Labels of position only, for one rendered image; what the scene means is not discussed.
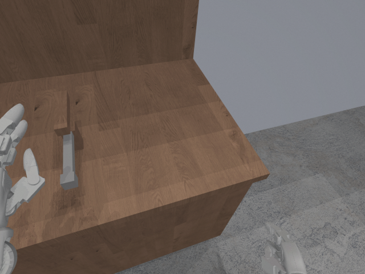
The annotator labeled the counter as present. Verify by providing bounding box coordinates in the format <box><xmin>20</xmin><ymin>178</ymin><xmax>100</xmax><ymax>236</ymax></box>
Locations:
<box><xmin>0</xmin><ymin>0</ymin><xmax>270</xmax><ymax>274</ymax></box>

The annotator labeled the robot left forearm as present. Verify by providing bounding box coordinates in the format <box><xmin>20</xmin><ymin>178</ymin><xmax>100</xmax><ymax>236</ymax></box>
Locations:
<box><xmin>0</xmin><ymin>227</ymin><xmax>17</xmax><ymax>274</ymax></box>

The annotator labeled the robot right hand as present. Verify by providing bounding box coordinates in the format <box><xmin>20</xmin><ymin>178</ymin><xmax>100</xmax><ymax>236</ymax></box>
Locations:
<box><xmin>261</xmin><ymin>221</ymin><xmax>307</xmax><ymax>274</ymax></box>

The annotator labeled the tap lever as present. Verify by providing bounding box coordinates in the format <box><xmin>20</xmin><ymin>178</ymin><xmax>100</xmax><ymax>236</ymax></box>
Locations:
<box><xmin>60</xmin><ymin>131</ymin><xmax>78</xmax><ymax>190</ymax></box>

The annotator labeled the robot left hand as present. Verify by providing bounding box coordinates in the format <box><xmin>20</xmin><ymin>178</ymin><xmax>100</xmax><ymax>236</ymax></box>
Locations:
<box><xmin>0</xmin><ymin>103</ymin><xmax>45</xmax><ymax>228</ymax></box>

